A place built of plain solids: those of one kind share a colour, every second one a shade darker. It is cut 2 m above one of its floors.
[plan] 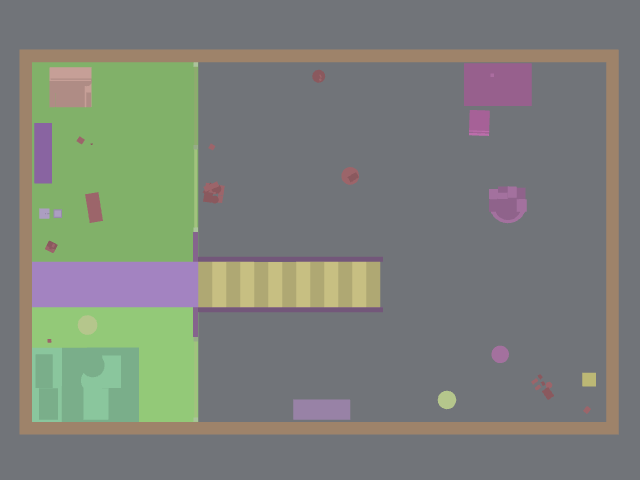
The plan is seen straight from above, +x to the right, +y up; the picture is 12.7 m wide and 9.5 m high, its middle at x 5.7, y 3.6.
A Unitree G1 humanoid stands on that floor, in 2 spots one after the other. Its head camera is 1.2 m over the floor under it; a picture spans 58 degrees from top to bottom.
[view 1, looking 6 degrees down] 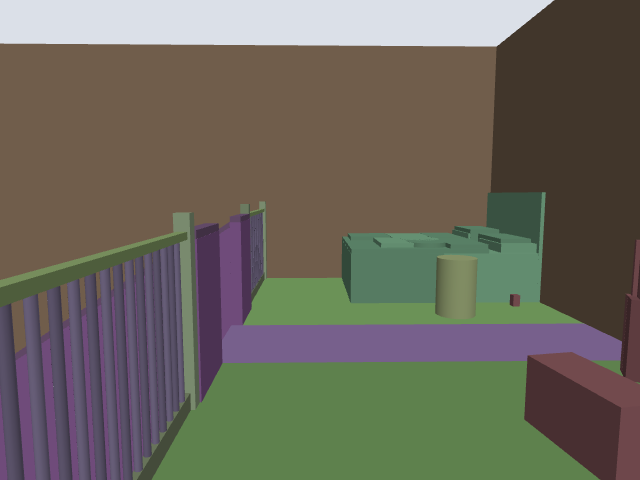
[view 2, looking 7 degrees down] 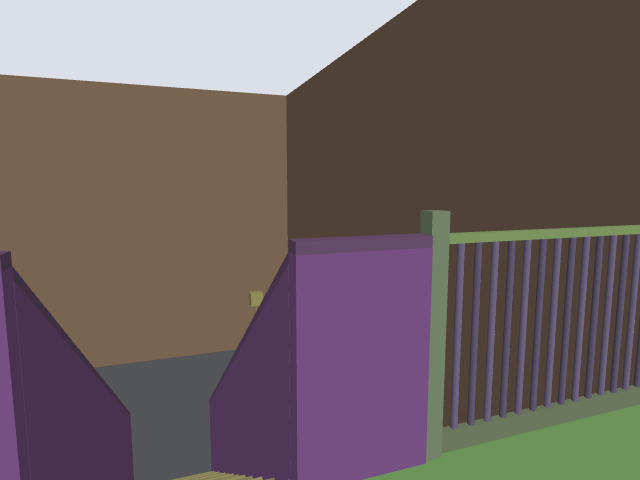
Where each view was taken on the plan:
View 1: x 2.54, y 6.17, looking -91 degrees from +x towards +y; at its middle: wall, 6.21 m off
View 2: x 1.69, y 2.72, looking -20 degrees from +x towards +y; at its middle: guard_cap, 1.63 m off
